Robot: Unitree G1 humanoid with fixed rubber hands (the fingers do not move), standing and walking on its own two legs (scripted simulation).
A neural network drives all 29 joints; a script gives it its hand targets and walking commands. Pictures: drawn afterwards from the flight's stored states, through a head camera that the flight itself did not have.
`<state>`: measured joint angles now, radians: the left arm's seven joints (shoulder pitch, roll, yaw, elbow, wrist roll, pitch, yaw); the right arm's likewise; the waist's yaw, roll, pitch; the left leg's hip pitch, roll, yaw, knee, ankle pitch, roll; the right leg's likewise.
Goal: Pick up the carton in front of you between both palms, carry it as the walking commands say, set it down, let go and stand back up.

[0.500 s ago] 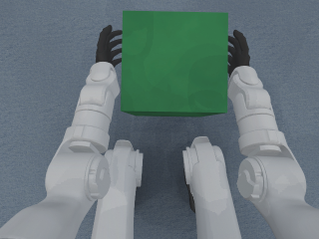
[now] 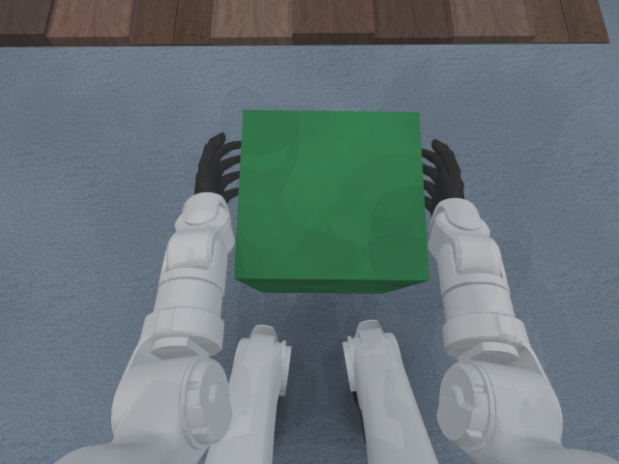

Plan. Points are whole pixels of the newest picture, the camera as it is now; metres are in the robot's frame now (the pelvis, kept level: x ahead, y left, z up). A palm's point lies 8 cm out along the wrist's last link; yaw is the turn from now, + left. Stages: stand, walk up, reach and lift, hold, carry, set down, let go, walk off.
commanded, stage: reach and lift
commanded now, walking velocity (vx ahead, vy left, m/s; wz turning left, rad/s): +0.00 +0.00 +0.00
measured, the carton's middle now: (326, 218) +0.44 -0.02 -0.12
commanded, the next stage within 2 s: none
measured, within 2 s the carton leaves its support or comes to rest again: neither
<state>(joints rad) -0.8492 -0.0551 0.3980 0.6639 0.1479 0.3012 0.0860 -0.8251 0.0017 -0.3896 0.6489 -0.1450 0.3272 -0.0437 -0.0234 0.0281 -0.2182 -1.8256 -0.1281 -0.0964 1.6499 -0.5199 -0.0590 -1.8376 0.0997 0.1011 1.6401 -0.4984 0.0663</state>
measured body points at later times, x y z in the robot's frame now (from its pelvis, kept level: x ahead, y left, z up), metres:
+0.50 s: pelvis +0.06 +0.00 +0.15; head +0.16 -0.01 +0.58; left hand +0.43 +0.14 +0.10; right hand +0.42 -0.17 +0.10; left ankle +0.09 +0.13 -0.50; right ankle +0.10 -0.13 -0.50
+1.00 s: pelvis +0.09 +0.00 +0.24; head +0.06 +0.00 +0.69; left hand +0.39 +0.15 +0.25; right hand +0.38 -0.16 +0.24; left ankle +0.09 +0.13 -0.50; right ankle +0.10 -0.13 -0.50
